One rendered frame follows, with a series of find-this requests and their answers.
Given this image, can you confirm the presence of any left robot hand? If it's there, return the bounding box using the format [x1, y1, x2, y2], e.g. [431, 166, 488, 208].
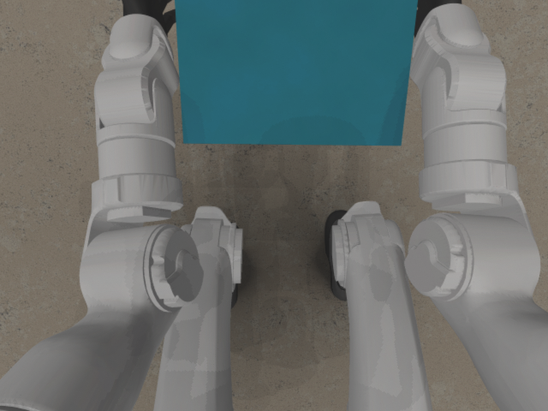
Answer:
[122, 0, 176, 37]

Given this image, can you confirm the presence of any right robot upper arm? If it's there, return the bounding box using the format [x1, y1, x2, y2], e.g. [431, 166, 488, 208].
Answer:
[404, 212, 548, 411]

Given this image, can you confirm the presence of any carton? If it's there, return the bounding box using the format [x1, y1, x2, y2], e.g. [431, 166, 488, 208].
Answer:
[175, 0, 418, 146]

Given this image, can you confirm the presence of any right robot hand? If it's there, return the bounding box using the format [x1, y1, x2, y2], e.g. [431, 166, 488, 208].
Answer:
[414, 0, 462, 37]

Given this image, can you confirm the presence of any left robot upper arm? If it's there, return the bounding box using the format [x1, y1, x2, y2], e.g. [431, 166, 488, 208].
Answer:
[0, 223, 204, 411]

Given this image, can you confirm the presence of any robot left forearm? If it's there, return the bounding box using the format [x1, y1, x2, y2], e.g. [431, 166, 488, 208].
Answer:
[80, 14, 183, 292]

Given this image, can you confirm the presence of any right robot shin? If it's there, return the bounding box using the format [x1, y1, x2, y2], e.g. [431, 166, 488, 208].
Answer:
[338, 201, 406, 288]

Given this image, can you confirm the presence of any robot right forearm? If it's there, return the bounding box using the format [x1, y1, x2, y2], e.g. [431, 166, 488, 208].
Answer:
[409, 3, 540, 257]

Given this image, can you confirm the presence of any left robot thigh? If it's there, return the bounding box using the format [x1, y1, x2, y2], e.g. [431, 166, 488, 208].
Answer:
[153, 218, 243, 411]

